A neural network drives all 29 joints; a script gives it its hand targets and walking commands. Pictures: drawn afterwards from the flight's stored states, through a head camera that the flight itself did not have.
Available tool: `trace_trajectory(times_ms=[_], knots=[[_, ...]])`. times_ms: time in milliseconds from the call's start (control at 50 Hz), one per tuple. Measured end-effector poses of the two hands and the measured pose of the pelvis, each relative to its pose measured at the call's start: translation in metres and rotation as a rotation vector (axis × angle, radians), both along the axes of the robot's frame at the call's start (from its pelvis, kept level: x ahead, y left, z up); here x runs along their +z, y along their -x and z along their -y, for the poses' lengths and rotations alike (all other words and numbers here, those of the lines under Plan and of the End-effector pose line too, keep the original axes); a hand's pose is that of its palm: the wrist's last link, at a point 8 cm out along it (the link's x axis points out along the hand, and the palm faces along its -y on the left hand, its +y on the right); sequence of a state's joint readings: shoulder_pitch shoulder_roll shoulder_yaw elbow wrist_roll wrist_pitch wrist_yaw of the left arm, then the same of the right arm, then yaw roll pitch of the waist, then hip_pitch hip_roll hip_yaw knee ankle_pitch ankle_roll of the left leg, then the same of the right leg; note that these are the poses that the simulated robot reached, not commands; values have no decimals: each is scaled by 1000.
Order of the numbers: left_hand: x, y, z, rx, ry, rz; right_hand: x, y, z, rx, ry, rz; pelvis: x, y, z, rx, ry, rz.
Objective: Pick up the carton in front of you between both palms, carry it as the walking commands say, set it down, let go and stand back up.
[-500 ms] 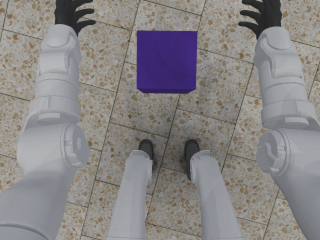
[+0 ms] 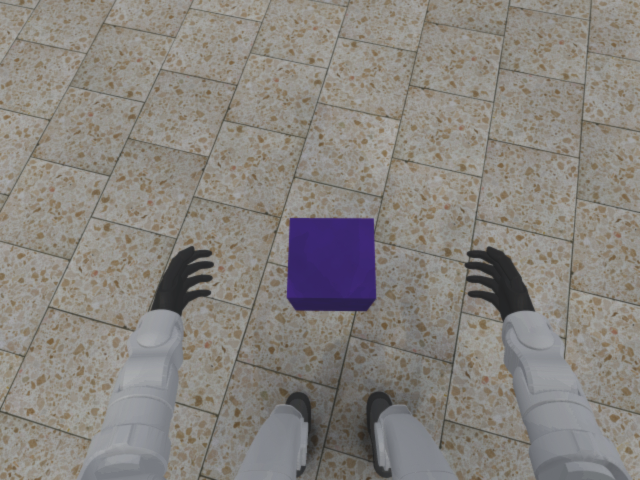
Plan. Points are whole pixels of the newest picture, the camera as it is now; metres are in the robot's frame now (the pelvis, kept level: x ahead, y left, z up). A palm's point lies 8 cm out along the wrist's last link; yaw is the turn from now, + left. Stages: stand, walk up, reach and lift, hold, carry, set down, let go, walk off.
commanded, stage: let go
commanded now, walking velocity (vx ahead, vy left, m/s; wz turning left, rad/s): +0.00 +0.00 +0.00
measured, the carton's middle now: (331, 268) +0.48 +0.01 -0.61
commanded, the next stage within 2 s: stand in 0.76 s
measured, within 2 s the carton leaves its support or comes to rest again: neither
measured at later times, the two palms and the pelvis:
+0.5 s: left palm (136, 411) +0.19 +0.23 -0.03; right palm (579, 412) +0.19 -0.24 -0.03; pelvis +0.03 -0.01 +0.04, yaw +0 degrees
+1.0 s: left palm (91, 424) +0.17 +0.28 -0.05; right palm (613, 418) +0.18 -0.28 -0.04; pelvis +0.04 +0.00 +0.03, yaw +0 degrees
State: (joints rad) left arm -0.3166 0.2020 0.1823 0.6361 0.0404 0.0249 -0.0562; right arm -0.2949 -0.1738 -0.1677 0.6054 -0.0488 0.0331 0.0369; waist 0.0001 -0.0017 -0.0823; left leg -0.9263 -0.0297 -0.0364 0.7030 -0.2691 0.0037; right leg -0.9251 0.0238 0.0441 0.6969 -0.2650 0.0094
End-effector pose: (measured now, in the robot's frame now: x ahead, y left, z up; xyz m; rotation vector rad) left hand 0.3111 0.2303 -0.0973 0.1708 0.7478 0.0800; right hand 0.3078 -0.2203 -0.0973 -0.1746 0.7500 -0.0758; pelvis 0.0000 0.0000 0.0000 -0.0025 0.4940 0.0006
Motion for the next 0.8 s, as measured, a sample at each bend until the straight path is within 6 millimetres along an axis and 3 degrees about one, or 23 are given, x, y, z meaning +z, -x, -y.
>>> trace_trajectory(times_ms=[200,340,560,800], knots=[[41,76,2,-1,3,-24,42,76,13,-3,-2,-24,27,-16,4,-1,-3,252],[62,111,4,-4,2,-31,63,112,18,-4,-3,-29,38,-27,6,1,-3,417],[70,121,5,-11,5,-45,70,116,18,14,-5,-40,37,-29,7,3,-3,571],[65,122,-2,-1,-32,-55,65,118,20,4,34,-62,36,-30,5,5,-2,566]])
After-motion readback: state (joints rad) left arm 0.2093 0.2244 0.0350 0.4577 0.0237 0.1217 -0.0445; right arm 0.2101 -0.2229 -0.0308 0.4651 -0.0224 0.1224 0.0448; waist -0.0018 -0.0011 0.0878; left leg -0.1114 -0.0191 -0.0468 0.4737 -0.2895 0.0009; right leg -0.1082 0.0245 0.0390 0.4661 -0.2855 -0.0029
